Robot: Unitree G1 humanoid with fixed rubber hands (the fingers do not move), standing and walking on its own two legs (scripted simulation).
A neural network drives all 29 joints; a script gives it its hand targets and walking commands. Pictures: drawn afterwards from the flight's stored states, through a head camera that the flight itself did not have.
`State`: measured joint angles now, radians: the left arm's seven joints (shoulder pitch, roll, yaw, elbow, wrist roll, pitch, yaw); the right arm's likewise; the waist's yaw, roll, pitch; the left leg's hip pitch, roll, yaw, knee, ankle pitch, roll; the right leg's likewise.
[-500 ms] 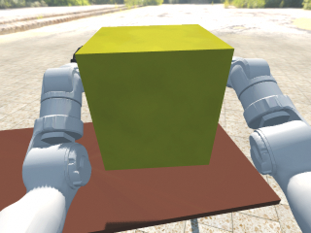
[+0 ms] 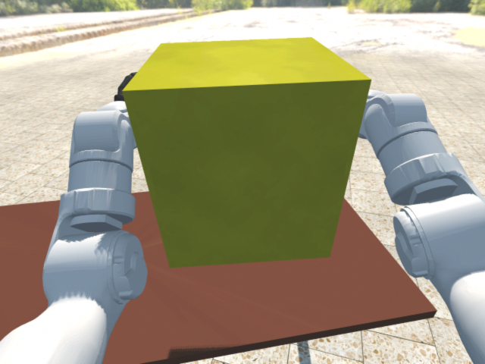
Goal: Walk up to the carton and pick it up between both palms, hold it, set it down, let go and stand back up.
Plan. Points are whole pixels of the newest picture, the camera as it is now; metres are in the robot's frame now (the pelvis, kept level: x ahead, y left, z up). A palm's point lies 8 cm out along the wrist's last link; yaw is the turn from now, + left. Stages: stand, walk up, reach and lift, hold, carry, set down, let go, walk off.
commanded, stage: hold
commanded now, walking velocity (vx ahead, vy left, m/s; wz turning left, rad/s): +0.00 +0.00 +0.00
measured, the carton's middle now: (243, 148) +0.37 +0.00 +0.28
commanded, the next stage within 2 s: none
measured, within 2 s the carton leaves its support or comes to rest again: neither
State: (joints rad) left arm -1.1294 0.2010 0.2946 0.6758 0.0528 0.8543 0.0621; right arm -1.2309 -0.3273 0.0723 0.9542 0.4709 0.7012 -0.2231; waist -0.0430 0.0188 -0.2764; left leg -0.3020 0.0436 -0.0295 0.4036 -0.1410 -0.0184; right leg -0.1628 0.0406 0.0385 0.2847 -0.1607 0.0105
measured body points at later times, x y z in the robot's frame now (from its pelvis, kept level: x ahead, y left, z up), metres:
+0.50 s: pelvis +0.00 +0.00 +0.00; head -0.09 +0.02 +0.44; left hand +0.40 +0.18 +0.33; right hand +0.40 -0.16 +0.34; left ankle +0.04 +0.12 -0.75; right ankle -0.01 -0.13 -0.75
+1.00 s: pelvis +0.00 +0.00 +0.00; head -0.09 +0.01 +0.44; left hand +0.40 +0.17 +0.33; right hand +0.39 -0.17 +0.33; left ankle +0.04 +0.12 -0.75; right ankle -0.01 -0.13 -0.75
